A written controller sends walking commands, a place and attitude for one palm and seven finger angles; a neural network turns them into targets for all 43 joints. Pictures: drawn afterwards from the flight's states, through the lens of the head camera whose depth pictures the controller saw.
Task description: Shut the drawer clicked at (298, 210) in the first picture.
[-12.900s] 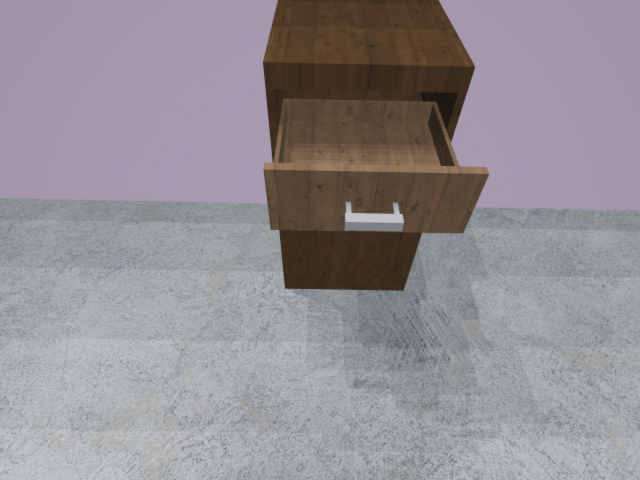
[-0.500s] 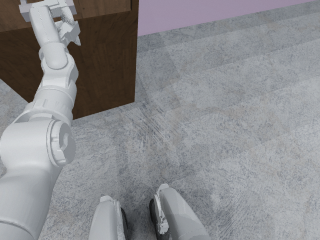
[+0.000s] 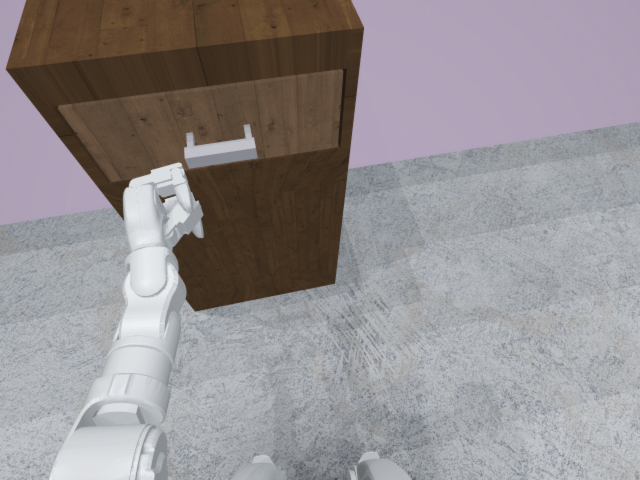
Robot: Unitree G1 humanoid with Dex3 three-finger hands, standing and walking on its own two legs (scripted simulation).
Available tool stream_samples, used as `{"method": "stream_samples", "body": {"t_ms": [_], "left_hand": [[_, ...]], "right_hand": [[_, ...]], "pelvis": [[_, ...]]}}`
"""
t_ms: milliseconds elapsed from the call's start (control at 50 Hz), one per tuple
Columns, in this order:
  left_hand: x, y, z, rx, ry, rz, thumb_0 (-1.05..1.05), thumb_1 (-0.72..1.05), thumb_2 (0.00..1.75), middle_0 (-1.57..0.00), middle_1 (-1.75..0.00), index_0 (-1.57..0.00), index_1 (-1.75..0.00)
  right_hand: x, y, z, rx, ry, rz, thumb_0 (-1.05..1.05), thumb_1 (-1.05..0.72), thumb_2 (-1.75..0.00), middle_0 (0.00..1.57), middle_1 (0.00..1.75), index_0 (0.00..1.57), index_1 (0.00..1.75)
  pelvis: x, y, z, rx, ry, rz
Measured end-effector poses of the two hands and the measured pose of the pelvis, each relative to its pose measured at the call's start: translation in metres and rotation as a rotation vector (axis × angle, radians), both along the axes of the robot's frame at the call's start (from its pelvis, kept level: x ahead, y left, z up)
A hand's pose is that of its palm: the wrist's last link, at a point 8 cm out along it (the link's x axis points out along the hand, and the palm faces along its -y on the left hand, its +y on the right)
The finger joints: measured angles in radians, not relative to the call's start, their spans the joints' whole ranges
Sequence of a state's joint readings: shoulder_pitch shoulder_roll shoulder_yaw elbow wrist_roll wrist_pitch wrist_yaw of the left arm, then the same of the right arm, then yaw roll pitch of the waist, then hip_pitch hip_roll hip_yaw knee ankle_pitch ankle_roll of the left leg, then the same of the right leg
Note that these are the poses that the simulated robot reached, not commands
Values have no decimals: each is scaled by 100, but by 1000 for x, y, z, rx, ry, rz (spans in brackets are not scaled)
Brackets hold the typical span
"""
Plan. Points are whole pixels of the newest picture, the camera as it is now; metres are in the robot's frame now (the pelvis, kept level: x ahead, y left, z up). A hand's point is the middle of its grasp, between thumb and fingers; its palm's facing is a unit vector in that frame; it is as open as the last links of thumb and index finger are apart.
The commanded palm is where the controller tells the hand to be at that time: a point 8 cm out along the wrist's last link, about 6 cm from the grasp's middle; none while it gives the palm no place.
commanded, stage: draw the hand back to the body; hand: left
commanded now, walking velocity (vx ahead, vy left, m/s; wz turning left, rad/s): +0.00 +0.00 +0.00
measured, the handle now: (220, 143) +0.60 +0.14 +0.00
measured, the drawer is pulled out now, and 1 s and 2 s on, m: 0.00 0.00 0.00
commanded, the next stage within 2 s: step back with the hand held close in 1.08 s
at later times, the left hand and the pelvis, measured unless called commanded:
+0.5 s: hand (68, 316) +0.27 +0.20 +0.14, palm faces +0.18 -0.95 -0.26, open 3.3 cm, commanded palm +0.22 +0.25 +0.16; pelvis -0.02 +0.01 +0.05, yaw +2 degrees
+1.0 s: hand out of the picture +0.14 +0.27 +0.23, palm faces +0.45 -0.80 -0.40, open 3.3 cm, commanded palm +0.10 +0.30 +0.23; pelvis -0.02 +0.01 +0.06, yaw +3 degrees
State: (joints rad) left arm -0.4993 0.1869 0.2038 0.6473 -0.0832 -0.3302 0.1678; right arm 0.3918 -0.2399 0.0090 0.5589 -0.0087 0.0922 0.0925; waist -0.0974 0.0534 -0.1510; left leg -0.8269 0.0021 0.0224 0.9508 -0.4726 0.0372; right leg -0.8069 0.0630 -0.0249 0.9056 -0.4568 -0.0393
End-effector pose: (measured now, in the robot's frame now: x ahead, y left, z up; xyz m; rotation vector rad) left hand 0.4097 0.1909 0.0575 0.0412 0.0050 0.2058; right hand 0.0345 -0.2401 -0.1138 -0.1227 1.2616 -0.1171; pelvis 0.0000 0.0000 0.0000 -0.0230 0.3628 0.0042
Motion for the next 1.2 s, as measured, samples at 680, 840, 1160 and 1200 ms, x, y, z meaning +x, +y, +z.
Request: {"method": "stream_samples", "body": {"t_ms": [680,840,1160,1200], "left_hand": [[-230,78,131,257,-31,52,2,90,90,-140,-160,-140,-160],[-278,102,168,369,-91,163,2,90,90,-140,-160,-140,-160],[-303,103,169,384,-87,231,1,90,90,-140,-160,-140,-160],[-300,101,171,391,-98,223,2,89,90,-140,-160,-140,-160]], "right_hand": [[139,58,100,-20,-567,200,1,-90,-90,20,30,21,30],[142,57,102,-26,-596,226,1,-90,-90,20,30,21,30],[135,46,98,-52,-595,222,1,-90,-90,20,30,21,30],[133,45,98,-55,-600,217,1,-90,-90,20,30,21,30]], "pelvis": [[-19,16,57,20,-424,31],[-16,16,59,20,-445,37],[-20,10,59,22,-452,43],[-19,10,59,22,-454,40]]}}
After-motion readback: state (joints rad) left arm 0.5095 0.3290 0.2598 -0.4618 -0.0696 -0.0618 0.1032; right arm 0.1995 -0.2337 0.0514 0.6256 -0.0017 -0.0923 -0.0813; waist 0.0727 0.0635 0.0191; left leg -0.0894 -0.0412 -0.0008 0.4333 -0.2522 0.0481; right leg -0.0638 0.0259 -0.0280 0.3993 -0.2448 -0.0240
